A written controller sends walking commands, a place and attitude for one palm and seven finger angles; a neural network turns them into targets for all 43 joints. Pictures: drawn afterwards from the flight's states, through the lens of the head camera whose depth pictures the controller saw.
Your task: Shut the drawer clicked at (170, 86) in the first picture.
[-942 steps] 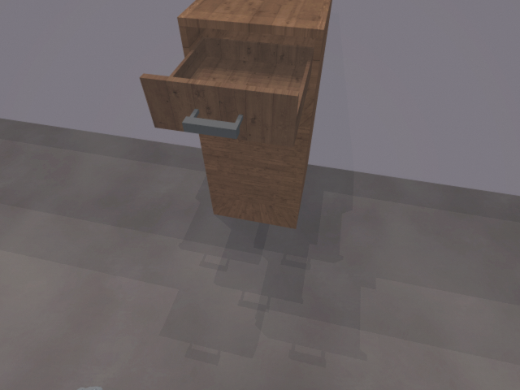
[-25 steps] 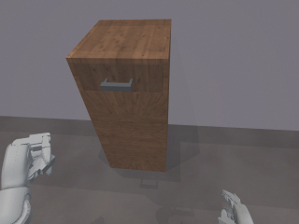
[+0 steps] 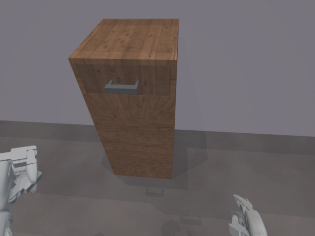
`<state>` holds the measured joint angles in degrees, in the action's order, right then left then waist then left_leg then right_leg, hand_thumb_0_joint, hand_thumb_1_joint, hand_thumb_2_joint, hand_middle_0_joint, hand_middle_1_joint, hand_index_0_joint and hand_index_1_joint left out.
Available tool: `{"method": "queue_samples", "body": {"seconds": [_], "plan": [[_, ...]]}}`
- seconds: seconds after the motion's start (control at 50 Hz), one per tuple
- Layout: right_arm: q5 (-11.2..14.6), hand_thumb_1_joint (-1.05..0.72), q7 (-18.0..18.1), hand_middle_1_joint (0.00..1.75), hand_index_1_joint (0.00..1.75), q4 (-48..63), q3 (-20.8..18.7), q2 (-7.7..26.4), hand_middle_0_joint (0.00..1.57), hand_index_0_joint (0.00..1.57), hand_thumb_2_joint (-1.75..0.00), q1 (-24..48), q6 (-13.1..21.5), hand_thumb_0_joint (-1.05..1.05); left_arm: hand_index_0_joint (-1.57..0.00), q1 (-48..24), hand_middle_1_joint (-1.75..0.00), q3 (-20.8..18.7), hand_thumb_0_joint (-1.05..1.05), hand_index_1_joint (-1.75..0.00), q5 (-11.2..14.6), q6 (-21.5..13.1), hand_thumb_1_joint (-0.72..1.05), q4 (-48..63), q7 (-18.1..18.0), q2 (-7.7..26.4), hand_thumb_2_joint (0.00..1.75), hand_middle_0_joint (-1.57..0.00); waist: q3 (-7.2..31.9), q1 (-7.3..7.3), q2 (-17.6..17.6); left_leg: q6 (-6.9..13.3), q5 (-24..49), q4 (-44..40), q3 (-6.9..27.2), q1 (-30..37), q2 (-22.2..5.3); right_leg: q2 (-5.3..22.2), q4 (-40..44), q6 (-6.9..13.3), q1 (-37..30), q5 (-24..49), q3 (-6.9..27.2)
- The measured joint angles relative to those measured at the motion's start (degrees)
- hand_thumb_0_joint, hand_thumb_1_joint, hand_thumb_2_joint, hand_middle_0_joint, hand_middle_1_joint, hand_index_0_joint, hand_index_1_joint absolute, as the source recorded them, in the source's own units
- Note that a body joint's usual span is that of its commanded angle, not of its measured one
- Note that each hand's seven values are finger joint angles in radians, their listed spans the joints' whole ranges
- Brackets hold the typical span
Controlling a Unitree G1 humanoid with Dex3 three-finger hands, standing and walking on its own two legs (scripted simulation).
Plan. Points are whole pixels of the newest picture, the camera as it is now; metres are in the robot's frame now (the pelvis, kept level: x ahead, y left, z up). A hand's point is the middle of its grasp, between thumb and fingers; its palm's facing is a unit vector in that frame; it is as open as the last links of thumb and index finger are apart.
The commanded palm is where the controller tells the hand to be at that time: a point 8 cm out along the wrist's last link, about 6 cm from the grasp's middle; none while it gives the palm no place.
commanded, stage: step back with the hand held close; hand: left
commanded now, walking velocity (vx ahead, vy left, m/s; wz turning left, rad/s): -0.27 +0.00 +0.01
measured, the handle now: (122, 85) +0.64 +0.21 +0.04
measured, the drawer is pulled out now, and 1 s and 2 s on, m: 0.00 0.00 0.00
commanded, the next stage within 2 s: stop stepping back and stand still in 1.20 s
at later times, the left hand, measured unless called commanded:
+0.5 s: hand (14, 200) +0.14 +0.27 +0.15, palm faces +0.32 -0.80 -0.51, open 3.2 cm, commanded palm +0.08 +0.31 +0.17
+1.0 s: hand out of the picture +0.09 +0.28 +0.17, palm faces +0.36 -0.80 -0.48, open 3.2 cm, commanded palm +0.02 +0.31 +0.17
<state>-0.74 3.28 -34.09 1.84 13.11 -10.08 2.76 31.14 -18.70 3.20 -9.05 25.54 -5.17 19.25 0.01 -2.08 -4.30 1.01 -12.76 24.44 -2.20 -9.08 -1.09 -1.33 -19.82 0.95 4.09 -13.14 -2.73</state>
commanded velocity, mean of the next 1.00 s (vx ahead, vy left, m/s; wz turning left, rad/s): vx -0.32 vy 0.00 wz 0.01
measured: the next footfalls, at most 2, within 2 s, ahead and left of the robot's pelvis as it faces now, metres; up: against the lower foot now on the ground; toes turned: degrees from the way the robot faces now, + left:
right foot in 1.08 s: -0.21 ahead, -0.09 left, +0.00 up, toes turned +0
left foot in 1.40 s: -0.11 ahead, +0.13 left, +0.00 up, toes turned -4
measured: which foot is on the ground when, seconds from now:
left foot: down 0.00-1.00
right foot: down 0.00-0.82, up 0.84-1.00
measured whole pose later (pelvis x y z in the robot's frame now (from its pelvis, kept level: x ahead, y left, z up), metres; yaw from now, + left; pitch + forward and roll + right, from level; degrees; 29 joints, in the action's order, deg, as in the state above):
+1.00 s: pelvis -0.10 +0.03 -0.01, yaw +0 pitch +4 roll -4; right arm -1.3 3.5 -33.9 -0.4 10.7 -14.0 5.9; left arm 36.8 -24.5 1.5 -16.2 34.8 -8.5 24.8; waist 2.5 1.2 -1.1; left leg 3.7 -2.4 25.1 0.9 -27.1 -0.3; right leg -4.9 -41.0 0.0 14.7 -26.4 0.2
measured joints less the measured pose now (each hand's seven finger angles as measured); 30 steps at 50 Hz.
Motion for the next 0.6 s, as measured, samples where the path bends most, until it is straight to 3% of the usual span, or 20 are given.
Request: {"method": "queue_samples", "body": {"seconds": [0.12,0.26,0.6], "plan": [[0.39,-0.9,0.41,0.3,0.3,1.57,-1.7,0.98,0.2,0.2,-0.9,0.0,-2.74,0.01,-1.4,3.0,-1.6,0.03,0.01,-1.6,-0.11,-1.03,0.89,1.51,0.1,1.21,0.89,-1.4,-0.02,1.37,0.32,0.81,1.26,-0.7,-0.83,-3.07,0.97,1.05,-1.27,-0.88,4.14,0.45,0.72],[1.01,-0.9,0.99,0.3,0.3,2.53,-2.89,1.0,0.2,0.2,-0.9,-0.38,-4.44,0.01,-1.4,4.71,-1.6,-0.87,0.01,-1.6,-0.01,-1.38,0.89,3.12,-0.47,3.2,0.89,-1.4,-0.8,1.76,1.31,1.66,2.39,-0.3,-1.45,-5.68,1.82,2.01,-3.32,-1.7,7.59,0.85,1.24],[1.07,-0.9,1.19,0.3,0.3,4.28,-1.78,-0.43,0.2,0.2,-0.9,-0.77,-0.43,0.01,-1.4,4.27,-1.6,-3.3,0.01,-1.6,-2.4,-4.76,0.89,6.21,-1.93,3.12,0.89,-1.4,-2.33,1.35,2.63,2.93,3.32,6.02,-1.39,-12.6,2.02,2.5,-10.63,-2.2,14.77,1.3,1.08]]}}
